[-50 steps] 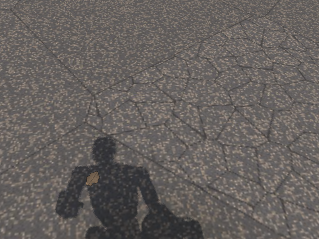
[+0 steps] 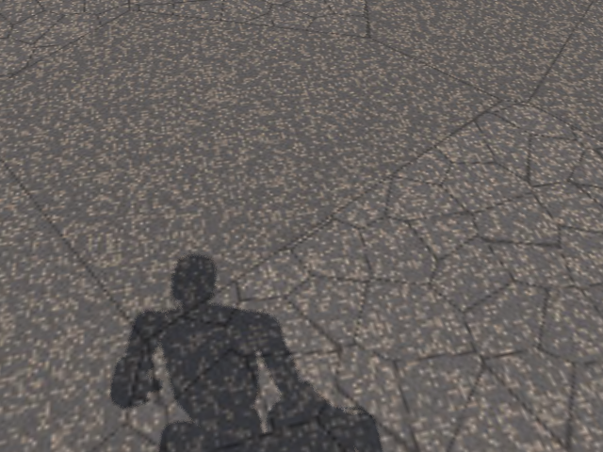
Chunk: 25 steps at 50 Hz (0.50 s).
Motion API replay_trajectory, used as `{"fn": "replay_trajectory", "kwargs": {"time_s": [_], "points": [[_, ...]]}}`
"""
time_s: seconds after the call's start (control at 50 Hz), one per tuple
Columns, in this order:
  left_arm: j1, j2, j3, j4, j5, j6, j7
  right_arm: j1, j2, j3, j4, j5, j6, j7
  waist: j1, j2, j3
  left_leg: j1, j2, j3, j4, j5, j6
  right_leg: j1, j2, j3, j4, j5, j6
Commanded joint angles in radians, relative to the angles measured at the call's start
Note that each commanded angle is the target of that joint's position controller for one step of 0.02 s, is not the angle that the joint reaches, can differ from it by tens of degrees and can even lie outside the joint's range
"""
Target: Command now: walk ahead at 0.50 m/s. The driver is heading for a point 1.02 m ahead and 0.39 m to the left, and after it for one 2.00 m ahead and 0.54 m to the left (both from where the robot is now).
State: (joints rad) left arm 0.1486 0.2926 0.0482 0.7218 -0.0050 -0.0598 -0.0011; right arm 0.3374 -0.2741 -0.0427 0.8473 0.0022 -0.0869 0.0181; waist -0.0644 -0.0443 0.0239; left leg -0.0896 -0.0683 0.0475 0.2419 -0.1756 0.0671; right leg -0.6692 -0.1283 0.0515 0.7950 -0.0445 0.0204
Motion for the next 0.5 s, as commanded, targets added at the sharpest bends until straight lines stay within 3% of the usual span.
{"fn": "replay_trajectory", "kwargs": {"time_s": [0.02, 0.08, 0.14, 0.16, 0.18, 0.2, 0.22, 0.24, 0.26, 0.28, 0.3, 0.32, 0.36, 0.42, 0.5], "points": [[-0.083, 0.031, 0.001, -0.071, -0.005, -0.020, -0.012, -0.019, -0.181, -0.041, -0.051, 0.011, -0.009, -0.011, -0.003, 0.091, 0.027, -0.057, 0.242, -0.113, -0.119, 0.179, 0.142, 0.074, 0.027, -0.037, -0.157, 0.144, 0.005], [-0.157, 0.042, 0.002, -0.099, -0.012, -0.028, -0.028, 0.031, -0.191, -0.044, -0.020, 0.016, 0.007, -0.012, -0.027, 0.096, 0.047, 0.038, 0.285, -0.130, -0.082, 0.179, 0.138, 0.052, 0.044, -0.035, -0.236, 0.123, -0.013], [-0.159, 0.066, 0.009, -0.111, -0.011, -0.034, -0.042, 0.035, -0.205, -0.052, -0.004, 0.021, 0.026, -0.020, -0.001, 0.112, 0.039, 0.135, 0.329, -0.150, -0.011, 0.271, 0.115, 0.068, 0.060, -0.033, -0.285, 0.012, -0.053], [-0.126, 0.082, 0.017, -0.105, -0.009, -0.036, -0.042, 0.029, -0.210, -0.054, -0.002, 0.022, 0.031, -0.022, 0.023, 0.120, 0.020, 0.141, 0.327, -0.157, 0.038, 0.365, 0.104, 0.135, 0.077, -0.044, -0.299, -0.024, -0.067], [-0.030, 0.105, 0.032, -0.080, -0.005, -0.039, -0.038, 0.007, -0.211, -0.052, -0.004, 0.024, 0.036, -0.023, 0.086, 0.118, -0.034, 0.123, 0.296, -0.138, 0.151, 0.507, 0.085, 0.278, 0.107, -0.071, -0.336, -0.024, -0.089], [0.129, 0.158, 0.058, -0.037, 0.000, -0.040, -0.028, 0.007, -0.176, -0.038, -0.010, 0.015, 0.038, -0.024, 0.157, 0.096, -0.150, 0.031, 0.239, -0.104, 0.345, 0.509, 0.055, 0.532, 0.086, -0.056, -0.319, 0.005, -0.122], [0.292, 0.249, 0.080, -0.019, 0.013, -0.034, -0.017, 0.048, -0.097, -0.009, -0.040, -0.017, 0.029, -0.022, 0.190, -0.063, -0.326, -0.229, 0.147, -0.059, 0.692, 0.170, 0.007, 0.880, -0.146, 0.197, -0.264, 0.032, -0.204], [0.316, 0.261, 0.080, -0.003, 0.012, -0.027, -0.022, 0.145, -0.026, 0.011, -0.041, 0.009, 0.009, -0.017, 0.147, -0.276, -0.428, -0.541, 0.008, -0.114, 0.949, -0.416, -0.033, 1.082, -0.299, 0.612, -0.419, -0.223, -0.316], [0.292, 0.164, 0.057, -0.011, 0.006, -0.027, -0.019, 0.053, -0.151, -0.020, -0.036, 0.040, 0.000, -0.014, 0.187, -0.133, -0.319, -0.638, 0.064, -0.198, 1.041, -0.395, -0.026, 0.999, -0.266, 0.578, -0.480, -0.361, -0.271], [0.219, 0.132, 0.044, -0.014, 0.003, -0.029, -0.015, -0.031, -0.181, -0.032, -0.066, 0.051, -0.004, -0.013, 0.173, -0.092, -0.183, -0.676, 0.109, -0.173, 1.036, -0.296, -0.020, 0.869, -0.240, 0.432, -0.503, -0.325, -0.233], [0.154, 0.105, 0.034, -0.017, 0.006, -0.032, -0.016, -0.065, -0.167, -0.032, -0.069, 0.040, 0.000, -0.017, 0.140, -0.034, -0.115, -0.641, 0.150, -0.157, 1.000, -0.213, -0.027, 0.744, -0.201, 0.327, -0.535, -0.233, -0.216], [0.109, 0.082, 0.030, -0.015, 0.010, -0.038, -0.017, -0.064, -0.152, -0.036, -0.069, 0.029, 0.008, -0.019, 0.110, -0.046, -0.068, -0.601, 0.178, -0.162, 0.950, -0.151, -0.036, 0.654, -0.170, 0.244, -0.569, -0.162, -0.209], [0.069, 0.061, 0.029, -0.004, 0.018, -0.053, -0.017, -0.020, -0.113, -0.036, -0.054, 0.033, 0.032, -0.018, 0.070, -0.062, -0.046, -0.517, 0.201, -0.160, 0.921, -0.093, -0.050, 0.562, -0.134, 0.125, -0.627, -0.070, -0.201], [0.066, 0.084, 0.040, 0.026, 0.020, -0.066, -0.010, -0.052, -0.080, -0.034, -0.074, 0.028, 0.056, -0.022, 0.057, -0.029, -0.001, -0.566, 0.207, -0.165, 0.861, -0.017, -0.070, 0.531, -0.133, 0.001, -0.663, 0.070, -0.210], [0.077, 0.110, 0.049, 0.050, 0.020, -0.057, 0.005, -0.146, -0.060, -0.027, -0.111, 0.021, 0.049, -0.004, 0.080, -0.011, 0.029, -0.582, 0.197, -0.128, 0.625, 0.179, -0.076, 0.562, -0.102, -0.138, -0.682, 0.119, -0.190]]}}
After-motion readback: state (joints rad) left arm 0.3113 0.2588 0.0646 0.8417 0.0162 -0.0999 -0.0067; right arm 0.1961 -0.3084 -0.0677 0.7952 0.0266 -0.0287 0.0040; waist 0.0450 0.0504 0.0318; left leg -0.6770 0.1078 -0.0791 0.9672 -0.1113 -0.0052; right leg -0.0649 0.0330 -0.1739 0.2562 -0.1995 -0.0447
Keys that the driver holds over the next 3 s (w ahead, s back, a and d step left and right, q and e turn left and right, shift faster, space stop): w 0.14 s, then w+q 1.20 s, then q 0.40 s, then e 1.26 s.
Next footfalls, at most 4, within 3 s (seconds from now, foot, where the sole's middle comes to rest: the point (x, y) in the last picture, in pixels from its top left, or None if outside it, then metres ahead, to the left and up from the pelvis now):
0.20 right None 0.30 -0.16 -0.79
0.74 left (235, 423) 0.56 0.12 -0.79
1.24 right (259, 292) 0.90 0.06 -0.79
1.70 left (134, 306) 0.87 0.38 -0.79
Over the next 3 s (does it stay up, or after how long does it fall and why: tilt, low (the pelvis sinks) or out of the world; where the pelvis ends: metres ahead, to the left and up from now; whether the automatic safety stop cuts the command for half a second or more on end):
stays up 0.91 0.24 -0.01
